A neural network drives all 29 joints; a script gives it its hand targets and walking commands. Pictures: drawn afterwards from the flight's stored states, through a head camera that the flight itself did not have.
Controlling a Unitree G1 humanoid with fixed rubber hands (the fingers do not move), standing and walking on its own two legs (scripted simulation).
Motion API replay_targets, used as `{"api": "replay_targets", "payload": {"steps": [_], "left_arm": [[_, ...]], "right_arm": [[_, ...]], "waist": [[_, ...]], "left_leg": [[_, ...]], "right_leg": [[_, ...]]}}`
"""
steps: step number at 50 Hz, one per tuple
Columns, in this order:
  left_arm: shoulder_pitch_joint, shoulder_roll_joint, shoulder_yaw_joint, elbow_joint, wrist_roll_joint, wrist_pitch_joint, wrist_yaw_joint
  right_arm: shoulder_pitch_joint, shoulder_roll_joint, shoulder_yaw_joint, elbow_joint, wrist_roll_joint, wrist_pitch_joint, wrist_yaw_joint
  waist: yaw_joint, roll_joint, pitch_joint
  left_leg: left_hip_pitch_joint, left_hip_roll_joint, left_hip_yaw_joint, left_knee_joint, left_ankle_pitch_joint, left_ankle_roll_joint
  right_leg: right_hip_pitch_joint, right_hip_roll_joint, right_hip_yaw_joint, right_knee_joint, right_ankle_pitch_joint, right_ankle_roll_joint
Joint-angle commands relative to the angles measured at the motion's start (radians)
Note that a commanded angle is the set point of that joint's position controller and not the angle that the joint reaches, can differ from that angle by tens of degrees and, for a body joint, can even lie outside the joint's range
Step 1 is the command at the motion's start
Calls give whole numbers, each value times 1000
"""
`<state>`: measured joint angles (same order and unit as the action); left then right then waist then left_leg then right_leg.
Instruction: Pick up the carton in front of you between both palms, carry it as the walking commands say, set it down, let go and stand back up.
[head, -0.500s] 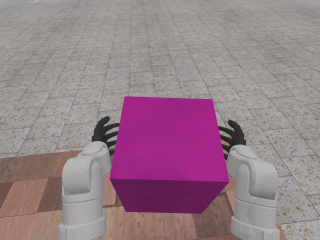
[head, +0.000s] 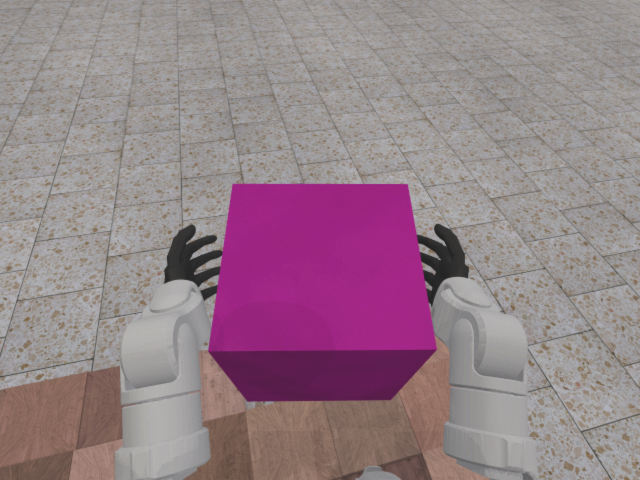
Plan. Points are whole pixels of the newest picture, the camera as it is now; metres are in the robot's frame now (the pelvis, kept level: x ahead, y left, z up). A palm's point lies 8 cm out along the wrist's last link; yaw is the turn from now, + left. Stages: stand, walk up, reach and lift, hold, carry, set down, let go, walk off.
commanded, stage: carry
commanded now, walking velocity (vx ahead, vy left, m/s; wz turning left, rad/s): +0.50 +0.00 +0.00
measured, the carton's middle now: (319, 303) +0.35 -0.02 +0.03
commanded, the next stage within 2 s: none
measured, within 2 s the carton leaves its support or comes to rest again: neither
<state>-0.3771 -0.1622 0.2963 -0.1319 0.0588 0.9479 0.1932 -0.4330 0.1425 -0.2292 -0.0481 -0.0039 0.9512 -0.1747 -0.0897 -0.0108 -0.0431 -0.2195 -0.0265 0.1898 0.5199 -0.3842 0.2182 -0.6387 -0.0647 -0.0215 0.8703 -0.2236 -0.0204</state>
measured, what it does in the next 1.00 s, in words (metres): walks ahead: right foot, then left foot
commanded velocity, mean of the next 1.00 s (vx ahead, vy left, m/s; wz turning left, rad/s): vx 0.50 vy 0.00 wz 0.00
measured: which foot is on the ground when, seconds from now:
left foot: down 0.00-0.14, up 0.16-0.42, down 0.44-0.80, up 0.82-1.00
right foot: up 0.00-0.06, down 0.08-0.42, up 0.44-0.78, down 0.80-1.00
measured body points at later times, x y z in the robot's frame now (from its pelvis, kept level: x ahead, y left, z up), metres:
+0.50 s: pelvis +0.38 -0.03 -0.02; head +0.38 -0.03 +0.43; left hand +0.72 +0.11 +0.08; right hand +0.70 -0.20 +0.08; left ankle +0.42 +0.03 -0.74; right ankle +0.24 -0.13 -0.67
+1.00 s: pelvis +0.78 -0.06 -0.01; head +0.80 -0.06 +0.44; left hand +1.08 +0.12 +0.07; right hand +1.11 -0.19 +0.07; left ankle +0.75 +0.05 -0.68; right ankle +0.76 -0.12 -0.75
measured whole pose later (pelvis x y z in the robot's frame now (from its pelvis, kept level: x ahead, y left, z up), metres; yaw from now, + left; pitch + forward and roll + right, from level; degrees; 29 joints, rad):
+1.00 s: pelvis +0.78 -0.06 -0.01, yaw +3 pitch +5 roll +0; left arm -0.27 -0.15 0.18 -0.20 0.00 1.01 0.18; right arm -0.26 0.15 -0.22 -0.22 -0.03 1.01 -0.19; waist 0.07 0.00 -0.06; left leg -0.56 0.02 0.03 1.08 -0.33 0.03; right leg -0.31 0.03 -0.16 0.49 -0.08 -0.16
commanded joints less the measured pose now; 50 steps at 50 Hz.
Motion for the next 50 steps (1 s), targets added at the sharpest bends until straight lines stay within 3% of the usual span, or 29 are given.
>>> {"api": "replay_targets", "payload": {"steps": [1,3,5,6,7,8,9,10,11,13,16,19,21,22,23,24,25,27,31,36,38,39,40,41,42,43,45,46,50], "left_arm": [[-533,-638,-615,-67,-130,-2,9],[-538,-595,-618,-92,-146,17,14],[-539,-543,-610,-107,-169,42,20],[-571,-523,-604,-103,-170,50,25],[-520,-526,-601,-95,-175,57,27],[-511,-514,-593,-91,-181,64,32],[-512,-514,-594,-102,-200,76,34],[-536,-530,-615,-133,-229,87,31],[-563,-554,-637,-157,-249,92,29],[-621,-611,-679,-197,-284,93,16],[-625,-633,-694,-159,-289,90,-8],[-609,-680,-698,-86,-250,86,-26],[-567,-686,-674,-44,-186,79,-26],[-563,-673,-654,-31,-148,74,-23],[-538,-688,-630,-5,-122,74,-23],[-500,-671,-591,18,-100,76,-18],[-492,-670,-558,50,-71,77,-12],[-482,-690,-514,87,-36,63,-12],[-474,-764,-546,100,-43,12,-23],[-452,-730,-621,11,-92,-22,-17],[-443,-696,-648,-52,-122,-22,-19],[-428,-677,-663,-86,-140,-19,-21],[-404,-655,-672,-112,-157,-13,-23],[-371,-615,-670,-101,-162,-3,-20],[-386,-584,-684,-119,-184,3,-11],[-366,-618,-709,-132,-213,18,-10],[-370,-663,-730,-153,-235,41,-14],[-385,-688,-746,-168,-244,46,-20],[-433,-712,-757,-190,-251,38,-38]], "right_arm": [[-471,700,600,-130,157,-9,-6],[-471,642,582,-160,146,7,-19],[-476,591,566,-179,141,31,-36],[-491,581,572,-185,144,47,-38],[-535,568,574,-227,156,54,-39],[-551,575,569,-243,166,64,-43],[-524,572,551,-228,164,72,-46],[-503,551,518,-229,149,79,-51],[-492,548,493,-219,130,88,-56],[-466,554,455,-189,88,96,-58],[-493,583,471,-178,55,96,-43],[-493,632,505,-125,45,90,-19],[-449,662,520,-68,49,80,-11],[-427,691,539,-60,64,75,-5],[-451,706,564,-51,78,67,-1],[-487,713,591,-55,102,68,4],[-563,751,629,-67,140,66,12],[-625,823,672,-65,184,48,32],[-607,875,684,-53,211,-4,51],[-441,816,640,-70,156,-34,28],[-399,776,628,-108,131,-34,11],[-378,758,624,-136,117,-30,2],[-365,720,617,-166,103,-23,-7],[-335,678,607,-171,85,-8,-14],[-287,649,584,-168,71,13,-19],[-295,617,568,-210,79,28,-26],[-283,626,560,-222,84,49,-24],[-269,636,559,-227,76,52,-19],[-307,676,576,-234,83,42,-4]], "waist": [[-11,127,-322],[-12,144,-290],[59,158,-283],[96,5,-361],[171,-84,-448],[223,-286,-471],[220,-214,-494],[225,-85,-486],[219,-18,-470],[167,-13,-414],[136,-134,-334],[43,-154,-324],[-34,-41,-399],[-79,3,-426],[-74,208,-356],[12,192,-329],[17,106,-324],[30,-4,-270],[15,87,-270],[12,148,-296],[83,172,-339],[130,137,-384],[177,26,-398],[194,-150,-349],[170,-322,-451],[161,-230,-446],[146,-51,-368],[135,-15,-356],[139,-75,-315]], "left_leg": [[370,158,-156,-46,688,-23],[335,148,-127,-12,614,-40],[247,150,-95,95,670,-75],[112,112,-41,303,726,-116],[-145,94,-49,525,607,-156],[-457,-38,-90,768,35,-201],[-597,-39,-187,882,-139,-207],[-661,-15,-221,896,-122,-197],[-671,15,-234,855,-89,-175],[-647,64,-237,673,-80,-164],[-391,61,-128,289,-67,-200],[5,-29,55,140,59,-191],[265,-61,70,67,117,-158],[414,24,-61,47,51,-135],[414,219,-514,-103,-41,-26],[374,368,-826,-192,159,90],[356,410,-790,-159,243,130],[240,354,-620,-139,359,71],[262,291,-389,-147,555,7],[277,165,-156,-91,753,-95],[214,167,-91,67,837,-133],[164,136,-52,246,784,-155],[11,85,-41,426,580,-169],[-235,-27,-73,591,3,-186],[-419,-82,-167,809,-102,-193],[-455,-9,-245,859,-84,-165],[-488,53,-241,770,-37,-158],[-497,78,-238,715,-13,-169],[-526,90,-191,440,109,-193]], "right_leg": [[-56,58,-94,-224,200,14],[30,70,-114,-361,304,-3],[231,87,-149,-433,339,-23],[517,104,-174,-417,333,-55],[838,34,-41,-384,345,-115],[1057,-131,258,-397,545,-206],[1116,-215,396,-385,593,-250],[1106,-238,388,-390,540,-262],[1056,-244,373,-409,464,-237],[942,-211,296,-467,180,-170],[656,-144,169,-597,-87,-145],[439,-138,43,-555,-11,-104],[383,-60,-95,-214,277,-48],[256,-20,-99,55,206,-20],[-2,136,-89,356,-182,11],[-132,129,19,511,-288,-9],[-165,77,39,570,-273,-23],[-148,14,61,430,-236,-16],[-109,14,-9,66,-140,-2],[136,95,-133,-371,255,-8],[358,108,-154,-416,357,-35],[524,93,-138,-481,452,-43],[709,60,-116,-483,427,-25],[839,-70,79,-410,653,-45],[942,-275,471,-488,441,-226],[892,-289,504,-494,293,-265],[754,-272,449,-517,373,-252],[727,-269,405,-525,388,-243],[710,-208,225,-526,537,-221]]}}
